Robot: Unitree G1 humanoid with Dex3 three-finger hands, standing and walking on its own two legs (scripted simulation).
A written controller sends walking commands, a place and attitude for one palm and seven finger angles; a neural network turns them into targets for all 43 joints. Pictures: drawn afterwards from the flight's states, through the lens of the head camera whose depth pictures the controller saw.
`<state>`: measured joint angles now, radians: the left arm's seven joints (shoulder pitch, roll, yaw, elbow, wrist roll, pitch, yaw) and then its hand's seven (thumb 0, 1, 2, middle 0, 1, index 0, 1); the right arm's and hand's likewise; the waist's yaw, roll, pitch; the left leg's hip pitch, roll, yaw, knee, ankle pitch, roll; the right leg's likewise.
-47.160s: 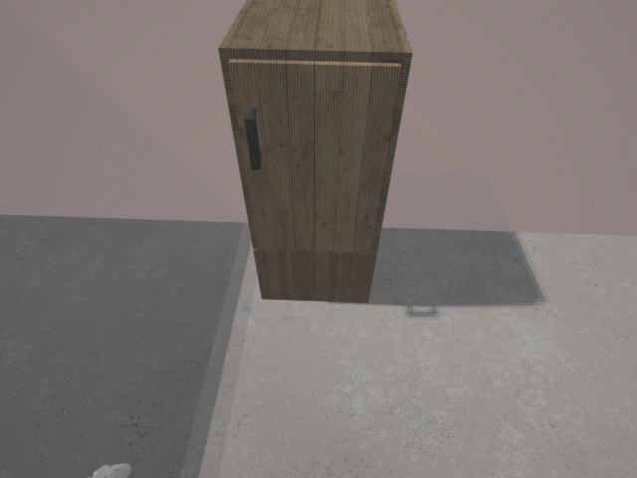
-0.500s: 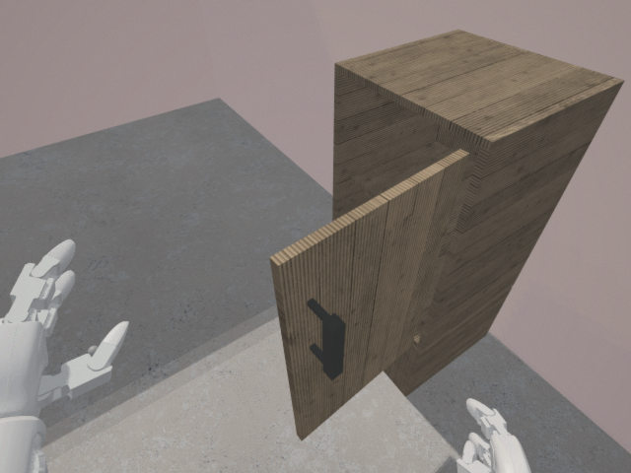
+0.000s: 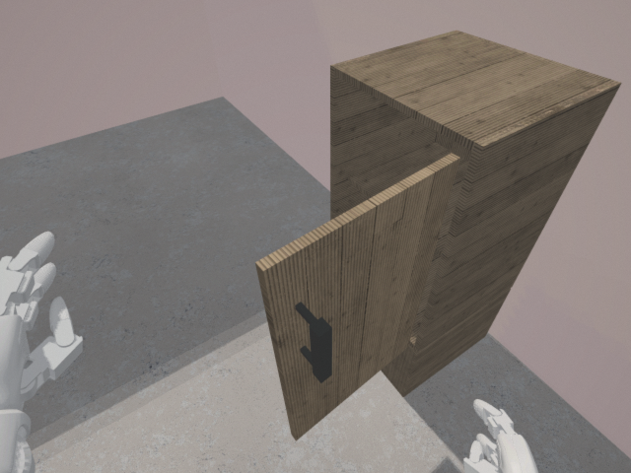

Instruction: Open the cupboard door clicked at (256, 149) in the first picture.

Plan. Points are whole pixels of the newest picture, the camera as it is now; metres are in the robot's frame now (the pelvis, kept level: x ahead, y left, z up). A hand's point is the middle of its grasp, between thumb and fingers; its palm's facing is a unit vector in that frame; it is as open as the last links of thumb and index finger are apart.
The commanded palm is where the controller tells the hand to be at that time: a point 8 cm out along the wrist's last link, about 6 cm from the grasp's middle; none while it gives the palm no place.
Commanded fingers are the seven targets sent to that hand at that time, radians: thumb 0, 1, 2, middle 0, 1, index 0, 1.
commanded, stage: step back with the hand held close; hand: left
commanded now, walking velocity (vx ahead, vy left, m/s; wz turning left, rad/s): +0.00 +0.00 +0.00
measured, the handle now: (312, 342) +0.31 +0.05 -0.03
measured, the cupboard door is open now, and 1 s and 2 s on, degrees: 95 95 95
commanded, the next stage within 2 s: stop stepping back and stand still in 1.18 s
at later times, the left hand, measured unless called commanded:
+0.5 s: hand (64, 351) +0.18 +0.27 +0.15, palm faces +0.32 -0.79 -0.52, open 7.4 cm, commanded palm +0.11 +0.31 +0.18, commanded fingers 0.00 0.90 0.90 -0.20 -0.30 -0.20 -0.30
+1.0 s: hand out of the picture +0.01 +0.30 +0.17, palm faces +0.55 -0.68 -0.48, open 7.4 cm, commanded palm -0.05 +0.33 +0.18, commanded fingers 0.00 0.90 0.90 -0.20 -0.30 -0.20 -0.30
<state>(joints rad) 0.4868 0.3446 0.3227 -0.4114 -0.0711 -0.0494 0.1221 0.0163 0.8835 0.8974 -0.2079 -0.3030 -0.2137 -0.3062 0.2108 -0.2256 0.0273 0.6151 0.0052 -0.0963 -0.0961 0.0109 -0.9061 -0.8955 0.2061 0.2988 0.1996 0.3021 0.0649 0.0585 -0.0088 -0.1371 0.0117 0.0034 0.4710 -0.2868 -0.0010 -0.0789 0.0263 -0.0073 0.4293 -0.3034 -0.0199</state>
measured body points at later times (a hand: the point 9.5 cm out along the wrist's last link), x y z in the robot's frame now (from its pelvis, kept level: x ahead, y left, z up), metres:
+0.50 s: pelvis -0.04 +0.01 +0.00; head -0.02 +0.01 +0.45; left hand +0.15 +0.31 +0.18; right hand +0.13 -0.24 -0.08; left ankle -0.02 +0.12 -0.74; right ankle -0.04 -0.11 -0.74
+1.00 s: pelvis -0.15 +0.02 -0.02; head -0.14 +0.02 +0.43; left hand -0.03 +0.34 +0.19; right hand +0.04 -0.20 -0.10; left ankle -0.05 +0.13 -0.72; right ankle -0.07 -0.10 -0.74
